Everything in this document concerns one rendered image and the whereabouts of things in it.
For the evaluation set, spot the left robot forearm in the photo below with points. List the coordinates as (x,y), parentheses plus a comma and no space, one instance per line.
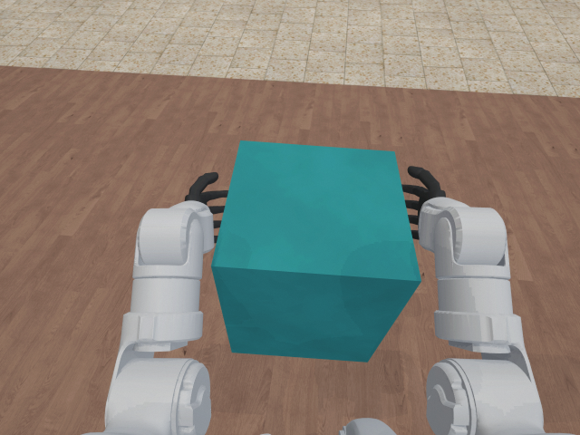
(164,310)

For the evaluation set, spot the robot right upper arm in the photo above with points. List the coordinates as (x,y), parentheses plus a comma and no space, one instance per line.
(482,397)

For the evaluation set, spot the carton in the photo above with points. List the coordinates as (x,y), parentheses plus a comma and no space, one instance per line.
(314,256)

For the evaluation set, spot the right robot hand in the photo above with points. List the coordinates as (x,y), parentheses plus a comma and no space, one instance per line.
(432,190)

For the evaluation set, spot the right robot forearm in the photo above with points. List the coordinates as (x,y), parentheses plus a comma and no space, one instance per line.
(471,262)

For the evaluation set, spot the robot left upper arm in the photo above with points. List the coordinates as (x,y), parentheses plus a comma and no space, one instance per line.
(159,396)

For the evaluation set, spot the left robot hand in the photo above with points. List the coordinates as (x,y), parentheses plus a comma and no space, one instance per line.
(196,195)

